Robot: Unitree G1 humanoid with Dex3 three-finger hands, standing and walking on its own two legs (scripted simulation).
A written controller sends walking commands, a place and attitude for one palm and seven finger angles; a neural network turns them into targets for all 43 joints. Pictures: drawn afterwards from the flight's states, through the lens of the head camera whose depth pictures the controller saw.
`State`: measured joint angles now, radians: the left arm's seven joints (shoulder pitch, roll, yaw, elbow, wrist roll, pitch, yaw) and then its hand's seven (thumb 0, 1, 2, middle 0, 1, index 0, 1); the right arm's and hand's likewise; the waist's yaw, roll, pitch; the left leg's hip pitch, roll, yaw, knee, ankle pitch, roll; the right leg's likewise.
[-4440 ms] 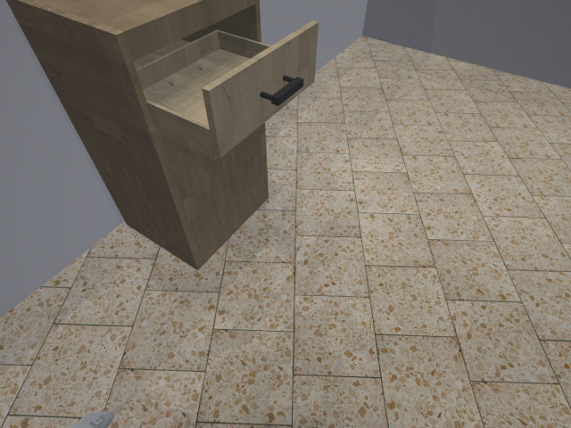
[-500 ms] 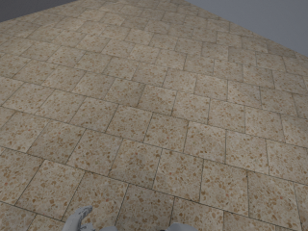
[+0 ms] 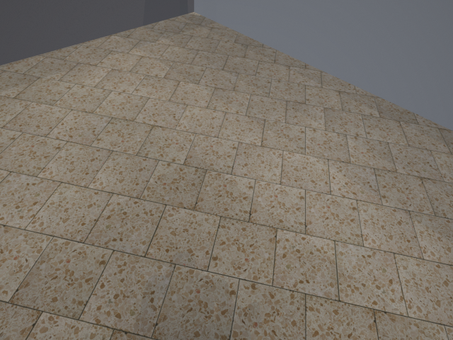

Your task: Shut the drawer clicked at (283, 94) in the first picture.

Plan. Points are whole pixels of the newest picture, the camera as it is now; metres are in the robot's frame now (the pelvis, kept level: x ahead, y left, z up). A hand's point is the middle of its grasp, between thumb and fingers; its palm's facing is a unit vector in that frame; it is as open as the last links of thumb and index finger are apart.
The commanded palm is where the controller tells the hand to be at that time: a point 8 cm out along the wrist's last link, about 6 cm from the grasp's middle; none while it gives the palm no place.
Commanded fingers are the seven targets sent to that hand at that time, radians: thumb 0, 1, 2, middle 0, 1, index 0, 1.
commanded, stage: walk around to get in front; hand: left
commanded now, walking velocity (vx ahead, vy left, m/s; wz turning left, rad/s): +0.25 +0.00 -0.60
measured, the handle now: out of the picture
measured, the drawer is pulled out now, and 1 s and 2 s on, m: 0.23 0.23 0.23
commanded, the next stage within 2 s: walk to a spot facing it in 0.04 s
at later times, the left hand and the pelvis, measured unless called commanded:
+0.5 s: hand (190, 277) +0.28 +0.10 -0.16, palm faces -0.02 -0.98 -0.17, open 7.4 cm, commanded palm none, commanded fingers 0.00 0.90 0.90 -0.20 -0.30 -0.20 -0.30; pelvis +0.14 -0.05 -0.01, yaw +1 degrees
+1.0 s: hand (115, 329) +0.16 +0.23 -0.17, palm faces +0.34 -0.90 -0.26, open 7.4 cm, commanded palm none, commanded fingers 0.00 0.90 0.90 -0.20 -0.30 -0.20 -0.30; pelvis +0.16 +0.00 +0.00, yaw +17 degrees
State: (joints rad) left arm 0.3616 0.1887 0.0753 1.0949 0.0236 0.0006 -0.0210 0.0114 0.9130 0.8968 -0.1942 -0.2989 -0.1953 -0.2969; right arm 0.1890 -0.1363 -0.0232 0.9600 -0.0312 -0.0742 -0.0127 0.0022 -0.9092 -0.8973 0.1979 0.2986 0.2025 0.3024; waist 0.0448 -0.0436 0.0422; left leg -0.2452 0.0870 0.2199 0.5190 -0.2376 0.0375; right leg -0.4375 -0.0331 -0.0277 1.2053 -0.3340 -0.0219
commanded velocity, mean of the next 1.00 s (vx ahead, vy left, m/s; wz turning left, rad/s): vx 0.02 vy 0.00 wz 0.47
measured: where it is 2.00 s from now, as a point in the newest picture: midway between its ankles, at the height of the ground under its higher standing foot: outside the picture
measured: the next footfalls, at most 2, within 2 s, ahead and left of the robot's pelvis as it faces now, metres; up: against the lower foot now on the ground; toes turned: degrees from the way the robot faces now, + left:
right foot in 0.34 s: +0.23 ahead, -0.17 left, +0.00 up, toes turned -13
left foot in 0.72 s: +0.22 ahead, +0.09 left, +0.00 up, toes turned +19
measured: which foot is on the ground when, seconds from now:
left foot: down 0.00-0.34, up 0.36-0.70, down 0.72-1.00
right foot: up 0.00-0.32, down 0.34-0.72, up 0.74-1.00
